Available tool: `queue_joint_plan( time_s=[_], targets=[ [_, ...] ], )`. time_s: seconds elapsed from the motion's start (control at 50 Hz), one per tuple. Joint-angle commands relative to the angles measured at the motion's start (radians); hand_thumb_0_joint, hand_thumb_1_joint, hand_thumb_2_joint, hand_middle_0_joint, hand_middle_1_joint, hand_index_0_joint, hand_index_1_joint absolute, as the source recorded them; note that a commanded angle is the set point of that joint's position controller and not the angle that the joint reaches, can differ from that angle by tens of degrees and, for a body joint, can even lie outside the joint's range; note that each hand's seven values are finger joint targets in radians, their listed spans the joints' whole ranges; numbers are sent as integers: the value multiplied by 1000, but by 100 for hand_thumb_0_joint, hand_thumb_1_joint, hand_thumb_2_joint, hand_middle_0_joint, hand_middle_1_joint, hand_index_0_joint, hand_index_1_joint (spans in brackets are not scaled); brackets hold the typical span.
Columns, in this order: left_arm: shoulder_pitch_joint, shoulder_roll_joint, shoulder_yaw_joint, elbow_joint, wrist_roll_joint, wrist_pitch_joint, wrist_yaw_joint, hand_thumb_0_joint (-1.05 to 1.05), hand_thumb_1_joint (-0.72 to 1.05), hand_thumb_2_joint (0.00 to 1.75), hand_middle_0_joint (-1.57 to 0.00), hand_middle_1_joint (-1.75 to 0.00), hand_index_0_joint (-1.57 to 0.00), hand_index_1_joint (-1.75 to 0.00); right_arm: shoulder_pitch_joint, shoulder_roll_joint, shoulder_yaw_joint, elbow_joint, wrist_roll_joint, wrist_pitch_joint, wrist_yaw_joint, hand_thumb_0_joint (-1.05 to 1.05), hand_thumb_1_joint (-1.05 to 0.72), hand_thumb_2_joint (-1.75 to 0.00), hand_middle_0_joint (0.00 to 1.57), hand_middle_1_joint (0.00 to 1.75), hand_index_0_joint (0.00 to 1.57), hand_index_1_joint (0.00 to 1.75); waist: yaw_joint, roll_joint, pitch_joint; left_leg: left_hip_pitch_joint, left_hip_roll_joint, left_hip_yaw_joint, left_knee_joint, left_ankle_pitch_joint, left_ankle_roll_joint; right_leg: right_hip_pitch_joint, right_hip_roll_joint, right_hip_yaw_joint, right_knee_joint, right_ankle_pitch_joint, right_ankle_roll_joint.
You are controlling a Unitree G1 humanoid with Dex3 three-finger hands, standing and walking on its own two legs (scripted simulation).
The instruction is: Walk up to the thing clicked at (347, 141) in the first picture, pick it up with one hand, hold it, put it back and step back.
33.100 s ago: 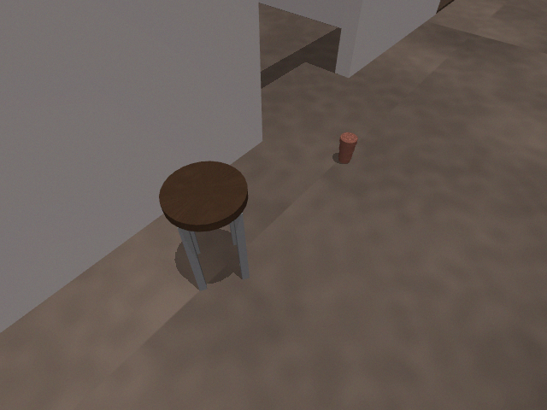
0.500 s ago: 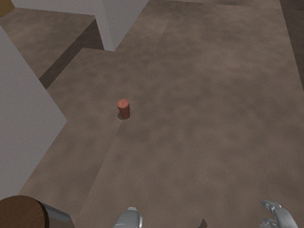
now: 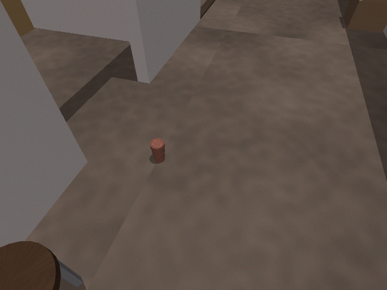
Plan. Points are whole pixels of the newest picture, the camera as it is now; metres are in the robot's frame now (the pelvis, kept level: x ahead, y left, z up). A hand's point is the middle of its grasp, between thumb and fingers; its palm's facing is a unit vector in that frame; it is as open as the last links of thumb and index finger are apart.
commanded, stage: step back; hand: left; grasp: from the side
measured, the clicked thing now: (158, 151) +1.06 +0.22 -0.68
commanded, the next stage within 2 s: stand in 0.60 s
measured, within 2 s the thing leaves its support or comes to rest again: neither
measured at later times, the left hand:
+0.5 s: hand out of the picture +0.11 +0.31 -0.16, palm faces +0.04 -0.93 -0.37, open 7.4 cm
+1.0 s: hand out of the picture +0.12 +0.29 -0.14, palm faces +0.00 -0.94 -0.34, open 7.4 cm
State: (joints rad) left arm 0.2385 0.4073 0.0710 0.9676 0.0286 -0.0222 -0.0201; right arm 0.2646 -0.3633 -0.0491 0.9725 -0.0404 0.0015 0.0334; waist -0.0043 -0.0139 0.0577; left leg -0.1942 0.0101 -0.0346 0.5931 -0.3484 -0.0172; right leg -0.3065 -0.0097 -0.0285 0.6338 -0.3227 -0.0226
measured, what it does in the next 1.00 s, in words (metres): steps on the spot: left foot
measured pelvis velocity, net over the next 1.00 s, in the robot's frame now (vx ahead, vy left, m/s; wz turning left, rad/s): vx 0.04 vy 0.03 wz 0.02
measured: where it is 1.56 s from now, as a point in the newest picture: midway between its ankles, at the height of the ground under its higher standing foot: outside the picture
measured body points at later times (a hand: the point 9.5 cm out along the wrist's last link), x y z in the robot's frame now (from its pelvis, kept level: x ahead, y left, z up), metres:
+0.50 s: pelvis +0.04 +0.03 +0.00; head +0.07 +0.05 +0.45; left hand +0.10 +0.36 -0.13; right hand +0.15 -0.26 -0.13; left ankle +0.09 +0.17 -0.73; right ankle +0.04 -0.10 -0.73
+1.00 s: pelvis +0.04 +0.03 +0.02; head +0.04 +0.03 +0.47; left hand +0.12 +0.34 -0.11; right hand +0.15 -0.26 -0.11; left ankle +0.09 +0.17 -0.73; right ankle +0.04 -0.10 -0.73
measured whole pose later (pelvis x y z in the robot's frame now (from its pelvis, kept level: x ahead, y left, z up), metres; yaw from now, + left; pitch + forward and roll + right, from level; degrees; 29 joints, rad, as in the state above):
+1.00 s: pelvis +0.04 +0.03 +0.02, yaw +1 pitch -4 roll +0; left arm 0.09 0.35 -0.01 1.14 0.01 -0.02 -0.01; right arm 0.06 -0.35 -0.01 1.12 -0.01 -0.01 0.02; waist 0.00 0.01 0.07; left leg -0.17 0.03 0.01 0.37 -0.14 -0.02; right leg -0.09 -0.02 -0.02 0.37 -0.21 0.02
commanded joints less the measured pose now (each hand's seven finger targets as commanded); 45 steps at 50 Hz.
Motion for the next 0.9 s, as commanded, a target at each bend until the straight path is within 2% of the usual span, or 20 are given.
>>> queue_joint_plan(
  time_s=[0.0, 0.02, 0.04, 0.06, 0.12, 0.18, 0.24, 0.3, 0.32, 0.34, 0.36, 0.38, 0.4, 0.44, 0.48, 0.52, 0.6, 0.68, 0.82, 0.88],
  targets=[
    [131, 263, 86, -20, 24, -45, 37, 0, 90, 90, -20, -30, -20, -30, -89, -121, -25, -120, 20, -9, -27, 0, -90, -90, 20, 30, 20, 30, 102, -149, -32, -451, -72, -45, 283, -221, 58, 347, -206, 425, -349, -257, -58],
    [62, 319, 94, -54, 23, -47, 37, 0, 90, 90, -20, -30, -20, -30, -72, -167, -39, -111, 12, -3, -38, 0, -90, -90, 20, 30, 20, 30, 82, -109, -12, -446, -67, -88, 393, -249, 45, 205, -383, 649, -469, -511, -144],
    [-14, 331, 97, -80, 18, -46, 35, 0, 90, 90, -20, -30, -20, -30, -45, -237, -62, -87, 9, -5, -44, 0, -90, -90, 20, 30, 20, 30, 57, -58, 55, -392, -18, -131, 411, -243, 40, 68, -425, 701, -479, -593, -212],
    [-42, 304, 93, -89, 15, -50, 34, 0, 90, 90, -20, -30, -20, -30, -37, -250, -65, -78, 10, -10, -41, 0, -90, -90, 20, 30, 20, 30, 46, -30, 96, -398, 10, -147, 429, -186, 42, 48, -406, 634, -462, -526, -226],
    [-58, 231, 66, -80, 4, -65, 37, 0, 90, 90, -20, -30, -20, -30, 1, -208, -55, -42, 15, -14, -31, 0, -90, -90, 20, 30, 20, 30, 21, -25, 33, -303, 10, -149, 363, -70, 29, 74, -263, 335, -365, -115, -137],
    [-84, 235, 61, -81, 6, -63, 37, 0, 90, 90, -20, -30, -20, -30, 3, -192, -49, -44, 12, -6, -25, 0, -90, -90, 20, 30, 20, 30, 19, -100, 15, -230, 29, -82, 253, -62, 13, 31, -263, 246, -328, 15, -152],
    [-102, 219, 49, -78, -2, -50, 35, 0, 90, 90, -20, -30, -20, -30, -34, -172, -42, -40, 13, -13, -26, 0, -90, -90, 20, 30, 20, 30, 26, -150, -13, -134, 13, 16, 85, -25, 14, 29, -234, 151, -242, 254, -130],
    [-85, 206, 31, -73, -16, -28, 35, 0, 90, 90, -20, -30, -20, -30, -32, -169, -42, -23, 14, -21, -38, 0, -90, -90, 20, 30, 20, 30, 6, -118, -64, -5, -25, 69, -84, 192, 31, 28, -176, 85, -78, 429, -77],
    [-86, 186, 23, -76, -16, -22, 35, 0, 90, 90, -20, -30, -20, -30, -20, -185, -45, -17, 11, -24, -45, 0, -90, -90, 20, 30, 20, 30, 0, -83, -83, 29, 5, 28, -113, 264, 46, 21, -163, 78, -26, 414, -54],
    [-83, 162, 14, -82, -21, -17, 36, 0, 90, 90, -20, -30, -20, -30, -35, -225, -54, -20, 4, -28, -50, 0, -90, -90, 20, 30, 20, 30, 8, 14, -116, 44, 106, -87, -117, 365, 78, 0, -118, 51, 22, 326, -29],
    [-62, 132, 6, -82, -32, -8, 35, 0, 90, 90, -20, -30, -20, -30, -86, -267, -55, -39, 4, -32, -52, 0, -90, -90, 20, 30, 20, 30, 31, 114, -135, 16, 232, -259, -191, 325, 145, -16, -37, 26, 87, 123, 6],
    [-60, 159, 13, -50, -40, 5, 40, 0, 90, 90, -20, -30, -20, -30, -136, -311, -57, -49, 15, -28, -49, 0, -90, -90, 20, 30, 20, 30, 32, 163, -130, -101, 288, -307, -210, 199, 232, 67, -4, 4, 104, -141, 3],
    [-58, 171, 12, -29, -32, 8, 40, 0, 90, 90, -20, -30, -20, -30, -171, -303, -59, -45, 8, -23, -46, 0, -90, -90, 20, 30, 20, 30, 35, 154, -94, -167, 283, -295, -235, 99, 234, 111, -16, 16, 105, -177, 2],
    [-53, 159, 9, -8, -23, 2, 35, 0, 90, 90, -20, -30, -20, -30, -204, -262, -43, -40, 7, -17, -47, 0, -90, -90, 20, 30, 20, 30, 51, 149, -70, -149, 208, -193, -206, 92, 154, 114, -23, 19, -58, -60, -9],
    [-18, 186, 15, 11, -21, -13, 39, 0, 90, 90, -20, -30, -20, -30, -224, -217, -28, -38, 21, -20, -47, 0, -90, -90, 20, 30, 20, 30, 59, 123, -119, -112, 146, -111, -86, 282, 94, 160, -67, 81, -114, 176, -15],
    [-82, 206, 17, 10, -19, -16, 39, 0, 90, 90, -20, -30, -20, -30, -209, -198, -19, -18, 26, -19, -45, 0, -90, -90, 20, 30, 20, 30, 24, 81, -122, -94, 112, -85, -90, 209, 68, 131, -108, 145, -151, 174, -30],
    [-119, 139, -24, 40, -30, -16, 27, 0, 90, 90, -20, -30, -20, -30, -204, -227, -13, 24, 24, -40, -38, 0, -90, -90, 20, 30, 20, 30, 20, 92, -115, -12, 158, -135, -203, 307, 78, 156, -75, 87, -171, 180, 4],
    [-146, 169, -26, 68, -28, -20, 29, 0, 90, 90, -20, -30, -20, -30, -223, -196, -5, 42, 34, -44, -35, 0, -90, -90, 20, 30, 20, 30, 7, 35, -122, 82, 131, -76, -175, 455, 54, 156, -102, 99, -226, 313, 3],
    [-178, 155, -33, 100, -24, -14, 25, 0, 90, 90, -20, -30, -20, -30, -257, -198, -2, 65, 32, -39, -33, 0, -90, -90, 20, 30, 20, 30, 9, 43, -76, 50, 131, -75, -272, 293, 40, 179, -101, 92, -300, 184, 14],
    [-177, 160, -31, 107, -21, -19, 23, 0, 90, 90, -20, -30, -20, -30, -267, -192, -2, 71, 33, -41, -31, 0, -90, -90, 20, 30, 20, 30, 12, 28, -92, 77, 121, -61, -271, 311, 35, 193, -118, 99, -326, 221, 12]
  ],
)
